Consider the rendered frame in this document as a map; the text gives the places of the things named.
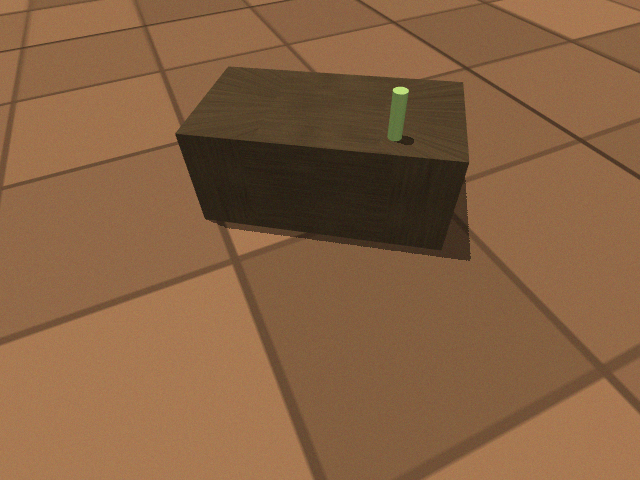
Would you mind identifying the can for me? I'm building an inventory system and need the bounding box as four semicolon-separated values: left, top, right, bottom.
387;87;409;141

